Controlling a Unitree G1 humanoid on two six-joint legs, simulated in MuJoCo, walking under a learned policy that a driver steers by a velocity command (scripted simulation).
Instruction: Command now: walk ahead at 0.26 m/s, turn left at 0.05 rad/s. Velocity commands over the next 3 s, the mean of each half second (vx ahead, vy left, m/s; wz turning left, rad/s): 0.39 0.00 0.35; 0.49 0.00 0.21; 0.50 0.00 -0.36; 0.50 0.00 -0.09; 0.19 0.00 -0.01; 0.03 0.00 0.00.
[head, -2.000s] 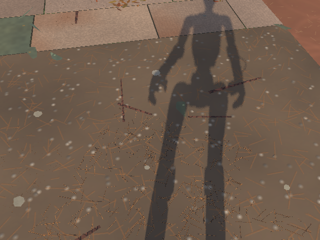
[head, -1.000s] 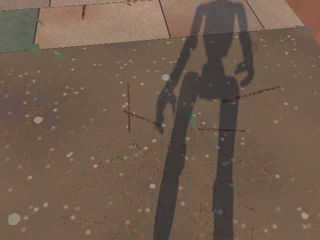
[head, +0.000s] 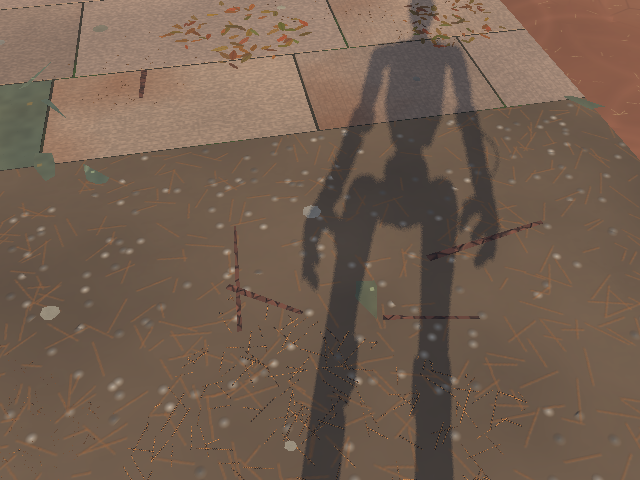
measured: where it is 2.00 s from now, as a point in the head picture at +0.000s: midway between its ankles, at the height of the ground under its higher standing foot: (268, 274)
